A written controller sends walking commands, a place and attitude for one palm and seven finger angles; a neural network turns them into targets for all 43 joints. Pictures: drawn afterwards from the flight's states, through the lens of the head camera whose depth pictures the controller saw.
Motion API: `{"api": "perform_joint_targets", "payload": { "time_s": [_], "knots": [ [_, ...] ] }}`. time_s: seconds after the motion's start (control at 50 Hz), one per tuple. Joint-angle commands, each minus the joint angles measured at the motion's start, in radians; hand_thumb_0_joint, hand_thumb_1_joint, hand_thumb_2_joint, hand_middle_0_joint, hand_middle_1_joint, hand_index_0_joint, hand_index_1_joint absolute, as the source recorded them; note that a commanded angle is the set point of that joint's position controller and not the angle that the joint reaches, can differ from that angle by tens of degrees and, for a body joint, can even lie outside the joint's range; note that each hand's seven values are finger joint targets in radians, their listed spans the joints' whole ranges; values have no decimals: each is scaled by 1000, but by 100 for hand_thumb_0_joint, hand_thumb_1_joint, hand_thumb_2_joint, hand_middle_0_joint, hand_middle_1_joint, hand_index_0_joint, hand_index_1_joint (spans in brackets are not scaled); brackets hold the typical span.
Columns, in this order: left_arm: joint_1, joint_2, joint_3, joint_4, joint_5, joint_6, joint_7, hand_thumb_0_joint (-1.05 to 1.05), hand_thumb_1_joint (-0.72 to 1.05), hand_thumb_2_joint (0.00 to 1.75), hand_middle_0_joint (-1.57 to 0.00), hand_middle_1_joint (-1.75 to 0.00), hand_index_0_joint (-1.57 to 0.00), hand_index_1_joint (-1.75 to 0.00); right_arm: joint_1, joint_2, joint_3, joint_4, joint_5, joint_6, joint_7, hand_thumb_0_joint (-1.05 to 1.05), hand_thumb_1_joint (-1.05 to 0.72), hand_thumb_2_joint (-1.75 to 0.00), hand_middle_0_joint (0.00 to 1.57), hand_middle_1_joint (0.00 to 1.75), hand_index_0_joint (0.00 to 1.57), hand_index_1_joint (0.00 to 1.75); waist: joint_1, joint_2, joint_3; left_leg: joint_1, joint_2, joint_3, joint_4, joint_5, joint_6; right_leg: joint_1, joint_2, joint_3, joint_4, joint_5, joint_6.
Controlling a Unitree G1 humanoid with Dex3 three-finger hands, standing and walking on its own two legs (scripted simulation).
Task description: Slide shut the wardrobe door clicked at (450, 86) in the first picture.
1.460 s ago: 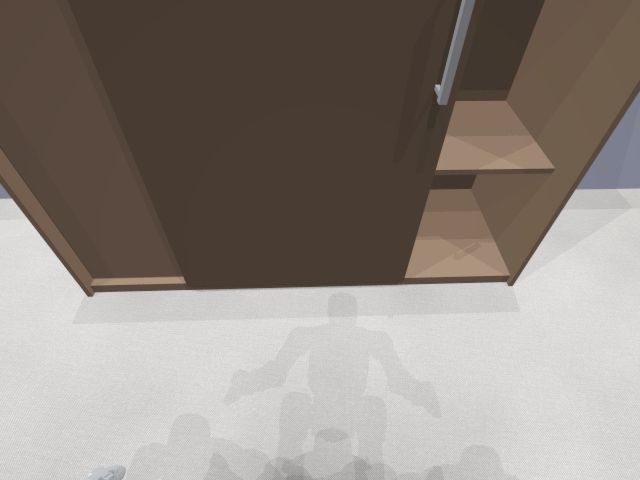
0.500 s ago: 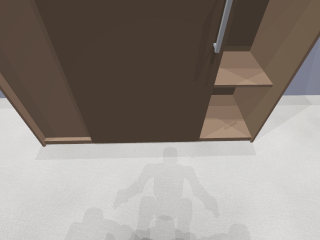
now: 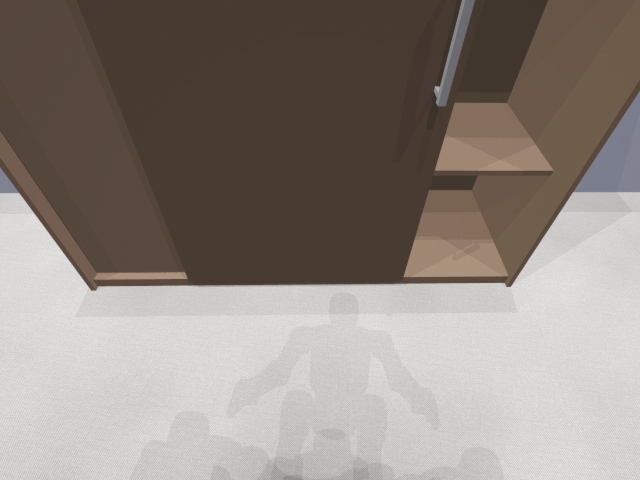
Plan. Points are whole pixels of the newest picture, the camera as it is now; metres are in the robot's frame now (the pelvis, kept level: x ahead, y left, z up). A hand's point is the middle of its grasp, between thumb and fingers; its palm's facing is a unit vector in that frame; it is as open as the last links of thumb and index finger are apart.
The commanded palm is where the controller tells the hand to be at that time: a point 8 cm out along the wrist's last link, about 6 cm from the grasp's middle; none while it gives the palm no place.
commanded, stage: walk to a spot facing it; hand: left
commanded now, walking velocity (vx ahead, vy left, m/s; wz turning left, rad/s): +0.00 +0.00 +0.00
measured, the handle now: (456, 29) +0.91 -0.22 +0.19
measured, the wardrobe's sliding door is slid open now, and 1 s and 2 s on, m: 0.42 0.42 0.42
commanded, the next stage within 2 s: none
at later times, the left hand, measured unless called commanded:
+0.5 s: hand out of the picture +0.07 +0.18 -0.19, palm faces -0.15 -0.95 -0.26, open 7.3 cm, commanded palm none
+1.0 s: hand out of the picture +0.11 +0.19 -0.18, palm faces -0.35 -0.90 -0.25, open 7.4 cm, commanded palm none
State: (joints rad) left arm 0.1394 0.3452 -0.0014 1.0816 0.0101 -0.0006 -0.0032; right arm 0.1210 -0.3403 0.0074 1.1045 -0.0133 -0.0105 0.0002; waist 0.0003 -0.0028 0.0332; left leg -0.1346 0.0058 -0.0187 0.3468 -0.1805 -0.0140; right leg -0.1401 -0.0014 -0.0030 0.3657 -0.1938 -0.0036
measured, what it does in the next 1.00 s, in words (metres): steps on the spot, turning right: left foot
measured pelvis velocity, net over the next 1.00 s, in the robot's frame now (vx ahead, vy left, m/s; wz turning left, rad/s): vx -0.03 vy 0.01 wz -0.45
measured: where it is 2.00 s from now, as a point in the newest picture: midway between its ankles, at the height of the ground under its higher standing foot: outside the picture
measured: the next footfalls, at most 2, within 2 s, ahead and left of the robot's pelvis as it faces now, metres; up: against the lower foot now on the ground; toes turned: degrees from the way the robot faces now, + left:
left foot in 0.98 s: +0.04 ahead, +0.13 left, +0.00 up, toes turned -28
right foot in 1.30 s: -0.08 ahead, -0.12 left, +0.00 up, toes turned -42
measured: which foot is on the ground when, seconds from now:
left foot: down 0.00-0.50, up 0.52-0.96, down 0.98-1.00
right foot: down 0.00-0.96, up 0.98-1.00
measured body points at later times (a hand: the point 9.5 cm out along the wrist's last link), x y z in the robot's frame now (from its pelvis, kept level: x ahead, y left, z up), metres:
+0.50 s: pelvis -0.02 -0.02 -0.03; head +0.01 -0.04 +0.42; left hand +0.08 +0.23 -0.17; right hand +0.01 -0.28 -0.18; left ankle +0.01 +0.13 -0.75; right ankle -0.01 -0.10 -0.75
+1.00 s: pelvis -0.03 +0.01 -0.01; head +0.00 +0.01 +0.43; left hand +0.13 +0.24 -0.16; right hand -0.04 -0.27 -0.14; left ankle +0.01 +0.15 -0.75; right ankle -0.01 -0.10 -0.74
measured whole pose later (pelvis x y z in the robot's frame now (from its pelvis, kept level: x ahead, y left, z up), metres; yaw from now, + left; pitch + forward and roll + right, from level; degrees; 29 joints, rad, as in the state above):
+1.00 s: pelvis -0.03 +0.01 -0.01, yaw -26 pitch +2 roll +1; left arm 0.24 0.26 0.09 0.90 0.02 0.07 -0.01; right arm 0.15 -0.22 -0.04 0.88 -0.01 0.01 -0.03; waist 0.03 -0.04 0.02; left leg -0.24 0.00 -0.03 0.48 -0.29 0.00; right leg -0.44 0.14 0.18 0.62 -0.27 0.00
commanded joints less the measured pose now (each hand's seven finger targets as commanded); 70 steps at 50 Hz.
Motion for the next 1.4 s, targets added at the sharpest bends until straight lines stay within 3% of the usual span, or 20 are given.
{"api": "perform_joint_targets", "payload": {
  "time_s": [0.0,0.32,0.4,0.46,0.48,0.5,0.56,0.8,0.9,0.92,0.94,0.96,1.02,1.06,1.14,1.22,1.24,1.28,1.32,1.38],
  "knots": [
    [-38,208,36,-63,1,-28,13,0,90,90,-20,-30,-20,-30,-50,-208,-40,-60,6,-25,-14,0,-90,-90,20,30,20,30,2,6,-53,6,108,-92,-55,91,36,-1,-117,109,-72,77,-26],
    [72,76,59,-181,9,35,3,0,90,90,-20,-30,-20,-30,54,-107,-77,-170,1,14,-34,0,-90,-90,20,30,20,30,-6,76,-60,-21,213,-35,72,4,59,-228,-21,146,235,137,-15],
    [103,15,71,-214,8,44,-7,0,90,90,-20,-30,-20,-30,21,-106,-94,-206,-4,6,-33,0,-90,-90,20,30,20,30,14,218,-41,-91,367,-66,26,195,169,-236,-10,9,505,-291,19],
    [226,44,93,-193,17,22,-9,0,90,90,-20,-30,-20,-30,-4,-66,-95,-226,-3,20,-30,0,-90,-90,20,30,20,30,79,-8,-37,-245,214,124,415,63,29,-31,-74,91,136,48,-14],
    [250,162,116,-198,27,5,9,0,90,90,-20,-30,-20,-30,16,25,-82,-267,4,23,-22,0,-90,-90,20,30,20,30,68,-360,-37,-483,35,170,695,-373,-51,20,-345,552,-44,294,-118],
    [279,144,114,-201,7,11,21,0,90,90,-20,-30,-20,-30,-30,-18,-87,-273,3,35,-30,0,-90,-90,20,30,20,30,96,-252,-48,-430,39,-1,782,-391,-35,-68,-350,595,-110,221,-152],
    [124,75,103,-242,8,12,23,0,90,90,-20,-30,-20,-30,-4,-4,-94,-242,-3,33,-23,0,-90,-90,20,30,20,30,21,-94,-21,-423,74,-28,817,-216,-40,-107,-244,461,-73,67,-179],
    [161,81,122,-240,17,24,13,0,90,90,-20,-30,-20,-30,-9,28,-86,-271,7,25,-31,0,-90,-90,20,30,20,30,45,-139,-97,-292,11,-4,463,-236,-38,-53,-156,500,-59,87,-175],
    [73,85,123,-266,13,39,10,0,90,90,-20,-30,-20,-30,152,16,-87,-245,18,7,-43,0,-90,-90,20,30,20,30,-25,-151,-130,12,-21,3,87,-119,1,-211,-84,491,-13,43,-88],
    [64,53,116,-278,9,40,6,0,90,90,-20,-30,-20,-30,185,-18,-91,-243,16,-1,-48,0,-90,-90,20,30,20,30,-42,-67,-129,146,60,-72,-9,-128,32,-356,-9,424,63,-76,-40],
    [69,-7,108,-298,2,41,-7,0,90,90,-20,-30,-20,-30,170,-106,-106,-262,0,-5,-52,0,-90,-90,20,30,20,30,-42,204,-94,216,293,-328,-136,-234,102,-551,120,255,283,-234,7],
    [55,8,119,-315,14,36,-13,0,90,90,-20,-30,-20,-30,117,-144,-108,-292,0,0,-53,0,-90,-90,20,30,20,30,-22,244,-33,28,477,-420,-170,-171,176,-540,94,102,564,-328,52],
    [113,26,132,-261,20,50,-32,0,90,90,-20,-30,-20,-30,-33,-38,-74,-319,-9,-8,-51,0,-90,-90,20,30,20,30,55,178,-12,-154,306,-150,-89,55,150,-435,25,82,842,-202,76],
    [93,-6,115,-271,14,54,-40,0,90,90,-20,-30,-20,-30,-1,-46,-81,-310,-13,-9,-48,0,-90,-90,20,30,20,30,37,176,-12,-53,259,-50,-31,184,149,-455,7,35,753,-216,79],
    [-26,-40,90,-306,9,42,-44,0,90,90,-20,-30,-20,-30,150,-85,-102,-257,-17,-2,-38,0,-90,-90,20,30,20,30,-48,195,-27,56,291,7,65,440,149,-345,-2,-63,439,-248,66],
    [35,-16,94,-285,8,30,-40,0,90,90,-20,-30,-20,-30,145,-108,-114,-255,-12,6,-25,0,-90,-90,20,30,20,30,-14,213,-53,-34,288,65,187,396,86,-124,22,-101,199,-104,35],
    [112,14,104,-261,10,20,-38,0,90,90,-20,-30,-20,-30,144,-98,-110,-258,-9,8,-21,0,-90,-90,20,30,20,30,26,146,-107,-110,262,115,320,254,37,42,0,-76,74,-14,15],
    [249,201,139,-222,5,8,-12,0,90,90,-20,-30,-20,-30,63,4,-76,-338,-7,16,-14,0,-90,-90,20,30,20,30,107,-322,-156,-543,93,127,744,-486,-57,248,-404,494,-61,175,-170],
    [193,150,138,-236,5,17,4,0,90,90,-20,-30,-20,-30,-23,-38,-87,-340,-6,21,-12,0,-90,-90,20,30,20,30,105,-222,-71,-577,133,18,824,-356,-37,106,-335,517,-149,-370,-211],
    [93,95,111,-254,14,-3,2,0,90,90,-20,-30,-20,-30,31,-16,-88,-297,-18,18,8,0,-90,-90,20,30,20,30,25,-121,-6,-465,132,54,730,-203,-54,-67,-242,353,-146,-300,-169]
  ]
}}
